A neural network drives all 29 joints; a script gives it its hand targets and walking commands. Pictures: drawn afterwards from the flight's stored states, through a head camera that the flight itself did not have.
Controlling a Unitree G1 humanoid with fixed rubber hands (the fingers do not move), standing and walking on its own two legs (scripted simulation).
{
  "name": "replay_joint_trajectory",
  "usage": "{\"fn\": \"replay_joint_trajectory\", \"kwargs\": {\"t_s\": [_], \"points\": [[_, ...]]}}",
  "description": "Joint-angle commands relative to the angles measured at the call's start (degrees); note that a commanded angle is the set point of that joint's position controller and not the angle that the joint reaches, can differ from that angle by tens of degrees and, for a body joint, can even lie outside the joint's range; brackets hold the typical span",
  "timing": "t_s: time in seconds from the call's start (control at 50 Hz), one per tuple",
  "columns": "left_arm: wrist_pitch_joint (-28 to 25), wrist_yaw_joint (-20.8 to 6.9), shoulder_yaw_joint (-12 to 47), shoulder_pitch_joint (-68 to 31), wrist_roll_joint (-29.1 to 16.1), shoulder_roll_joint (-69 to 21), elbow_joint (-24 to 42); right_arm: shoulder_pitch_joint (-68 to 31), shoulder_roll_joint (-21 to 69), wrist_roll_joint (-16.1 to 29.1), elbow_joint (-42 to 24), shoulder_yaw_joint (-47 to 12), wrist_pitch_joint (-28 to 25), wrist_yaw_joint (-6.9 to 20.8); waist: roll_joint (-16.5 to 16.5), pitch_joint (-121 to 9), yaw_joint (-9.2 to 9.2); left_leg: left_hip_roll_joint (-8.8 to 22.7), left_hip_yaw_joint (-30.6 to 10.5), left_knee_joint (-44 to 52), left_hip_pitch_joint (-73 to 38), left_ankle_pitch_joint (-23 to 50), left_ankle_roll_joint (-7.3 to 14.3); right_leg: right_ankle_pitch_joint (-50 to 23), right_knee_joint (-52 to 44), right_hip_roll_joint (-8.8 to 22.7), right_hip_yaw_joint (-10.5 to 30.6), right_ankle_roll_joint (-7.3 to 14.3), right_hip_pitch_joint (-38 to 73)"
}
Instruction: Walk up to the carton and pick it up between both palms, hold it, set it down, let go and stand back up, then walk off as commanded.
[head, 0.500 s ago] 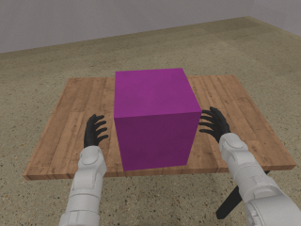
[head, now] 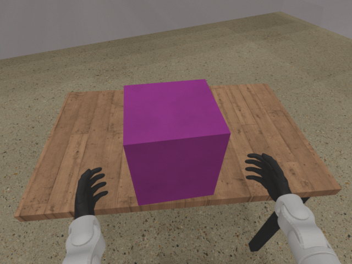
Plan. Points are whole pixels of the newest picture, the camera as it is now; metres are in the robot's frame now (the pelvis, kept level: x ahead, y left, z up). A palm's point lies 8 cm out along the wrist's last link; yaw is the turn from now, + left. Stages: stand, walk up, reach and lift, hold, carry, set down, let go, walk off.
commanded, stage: set down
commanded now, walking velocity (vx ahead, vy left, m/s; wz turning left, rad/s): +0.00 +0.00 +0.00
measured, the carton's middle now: (171, 143) +0.42 +0.02 +0.05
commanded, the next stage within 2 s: let go in 1.92 s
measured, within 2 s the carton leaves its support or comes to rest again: neither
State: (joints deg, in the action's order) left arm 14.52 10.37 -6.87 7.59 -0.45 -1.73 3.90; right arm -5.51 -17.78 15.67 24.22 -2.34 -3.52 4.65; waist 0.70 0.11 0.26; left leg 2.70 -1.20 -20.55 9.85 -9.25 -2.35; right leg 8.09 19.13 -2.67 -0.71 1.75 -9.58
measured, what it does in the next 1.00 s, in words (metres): stands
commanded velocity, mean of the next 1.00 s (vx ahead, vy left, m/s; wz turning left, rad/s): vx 0.00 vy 0.00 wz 0.00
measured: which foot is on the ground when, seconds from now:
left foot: down 0.00-1.00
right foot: down 0.00-1.00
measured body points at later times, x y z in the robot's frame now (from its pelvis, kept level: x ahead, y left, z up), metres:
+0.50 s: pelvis +0.00 +0.00 +0.00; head -0.01 +0.01 +0.45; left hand +0.22 +0.20 +0.04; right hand +0.24 -0.23 +0.05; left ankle +0.02 +0.15 -0.75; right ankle +0.03 -0.09 -0.75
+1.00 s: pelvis +0.01 +0.00 +0.00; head +0.01 +0.01 +0.45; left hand +0.22 +0.20 +0.00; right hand +0.24 -0.23 +0.03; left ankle +0.02 +0.15 -0.75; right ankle +0.03 -0.09 -0.75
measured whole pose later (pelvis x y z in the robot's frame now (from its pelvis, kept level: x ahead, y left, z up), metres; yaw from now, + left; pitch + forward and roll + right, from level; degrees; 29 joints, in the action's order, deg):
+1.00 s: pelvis +0.01 +0.00 +0.00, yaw +0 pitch -1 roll +0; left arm 15.7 9.1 -3.5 17.1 -2.3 -0.3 4.1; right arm 13.2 -17.8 15.7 4.6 0.8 4.5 5.2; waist 1.1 0.5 0.7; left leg 2.2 -1.1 -19.9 9.6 -9.6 -2.3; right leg 8.9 19.1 -2.1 -0.6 1.8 -9.6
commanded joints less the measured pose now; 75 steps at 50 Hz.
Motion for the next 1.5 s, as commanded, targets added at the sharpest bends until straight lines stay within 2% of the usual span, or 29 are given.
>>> {"fn": "replay_joint_trajectory", "kwargs": {"t_s": [0.0, 0.08, 0.12, 0.18, 0.28, 0.34, 0.44, 0.5, 0.66, 0.8, 0.86, 1.0, 1.1, 1.2, 1.3, 1.48], "points": [[-2.1, 1.0, 8.1, -9.7, -2.7, 6.7, 16.6, -3.8, -13.6, 4.4, -22.8, 8.2, -1.4, 1.4, 5.1, -12.7, 0.99, -2.4, 2.0, 4.6, -5.9, 4.9, 2.6, 0.6, -3.0, 0.7, 3.1, 0.2, 3.4], [1.1, 1.9, 6.8, -9.1, -2.1, 6.6, 14.1, -1.4, -12.4, 3.4, -23.1, 9.5, 1.9, 1.3, 5.8, -8.7, -0.15, -2.2, 2.1, 6.2, -4.4, -3.2, 2.9, 12.9, -5.0, 2.0, 5.7, 0.5, 1.3], [3.1, 2.2, 6.3, -8.5, -1.7, 6.3, 13.6, 0.0, -12.5, 3.0, -22.9, 10.3, 3.8, 1.2, 6.3, -6.9, -0.54, -2.1, 2.1, 6.8, -4.1, -5.1, 2.8, 16.1, -5.5, 2.2, 6.1, 0.5, 1.0], [4.7, 2.4, 6.8, -6.1, -1.5, 5.4, 16.2, 3.1, -12.9, 3.1, -25.1, 10.8, 5.4, 1.2, 6.7, -6.2, -0.49, -2.0, 1.9, 6.9, -5.6, -4.1, 2.6, 14.9, -5.7, 2.3, 6.1, 0.3, 1.3], [3.2, 2.0, 8.3, -0.4, -2.0, 5.4, 21.9, 9.2, -13.4, 3.9, -31.1, 10.1, 4.9, 1.1, 6.1, -8.6, -0.18, -2.4, 2.2, 5.4, -8.2, 2.4, 2.1, 5.5, -4.4, 1.6, 4.9, -0.3, 2.8], [1.8, 1.3, 7.8, 1.7, -1.5, 6.3, 20.7, 12.3, -12.0, 3.4, -32.9, 9.4, 4.6, 0.6, 5.7, -7.9, -0.41, -2.9, 2.9, 4.9, -8.2, 3.6, 1.9, 3.7, -4.4, 1.9, 5.0, -0.6, 3.2], [-0.3, 0.2, 8.3, 4.9, -1.7, 6.9, 19.7, 17.3, -10.7, 2.0, -34.8, 9.2, 4.3, 0.2, 5.0, -6.1, 0.46, -2.9, 2.9, 4.8, -8.8, 4.2, 1.8, 2.8, -5.0, 2.3, 5.3, -0.6, 3.3], [-1.4, -0.2, 8.0, 4.9, -2.0, 7.8, 18.6, 18.2, -9.8, 1.2, -35.6, 9.3, 4.1, -0.1, 5.2, -4.8, 0.68, -3.0, 3.0, 4.9, -8.3, 3.2, 1.8, 4.6, -5.5, 2.7, 5.6, -0.7, 3.0], [-1.4, -0.9, 8.6, 3.3, -1.9, 8.2, 11.2, 17.4, -7.9, -1.5, -33.0, 9.9, 4.7, 0.1, 5.6, -0.2, 0.56, -2.8, 3.2, 5.9, -5.6, -3.9, 2.0, 15.1, -7.2, 3.6, 6.4, -0.6, 0.1], [-0.8, -1.3, 8.0, 2.1, -1.9, 9.2, 8.9, 17.7, -7.1, -3.2, -29.5, 9.9, 6.0, 0.1, 5.7, 0.2, 0.46, -2.8, 3.5, 5.7, -5.6, -4.7, 2.1, 15.8, -7.0, 3.3, 5.9, -0.7, -0.1], [-1.3, -1.7, 7.8, 2.7, -1.7, 9.6, 7.9, 18.6, -6.8, -3.7, -28.1, 9.5, 6.0, 0.0, 5.4, -0.2, 0.64, -2.9, 3.6, 5.2, -5.9, -3.1, 2.1, 13.2, -6.4, 3.2, 5.6, -0.8, 0.5], [-4.0, -3.8, 6.4, 7.9, -1.2, 11.1, 4.2, 23.3, -5.4, -4.0, -24.3, 7.1, 4.2, -0.3, 4.7, -3.1, 0.89, -3.7, 3.9, 3.9, -7.4, 5.1, 1.9, -0.6, -5.0, 2.4, 4.5, -1.1, 4.3], [-6.9, -5.5, 4.2, 12.3, 0.2, 12.0, 0.7, 26.6, -5.1, -3.8, -20.5, 4.4, 2.0, -0.5, 4.3, -4.5, 0.31, -4.2, 3.6, 3.3, -7.8, 11.3, 1.5, -12.8, -3.8, 2.0, 4.2, -1.3, 7.9], [-9.8, -6.4, 3.0, 13.8, 0.8, 12.8, -1.6, 27.6, -4.6, -4.2, -17.5, 3.0, -0.2, -0.9, 4.3, -4.7, -0.36, -4.1, 3.1, 2.9, -8.0, 13.9, 1.2, -18.3, -3.3, 1.9, 4.1, -1.5, 8.7], [-12.8, -6.7, 2.3, 11.9, 0.0, 14.5, -4.2, 26.4, -2.9, -5.3, -15.6, 2.7, -2.4, -1.5, 5.2, -3.8, -0.55, -4.1, 3.5, 2.8, -7.0, 11.1, 1.6, -15.5, -3.4, 2.3, 4.4, -1.9, 7.3], [-13.6, -7.5, 3.6, 5.0, -1.7, 16.8, -11.9, 20.9, 0.4, -9.0, -9.6, 2.8, -2.8, -2.4, 5.5, 0.1, -0.24, -3.6, 4.5, 3.2, -5.6, 1.7, 2.5, 3.0, -5.6, 3.7, 5.5, -2.2, 1.3]]}}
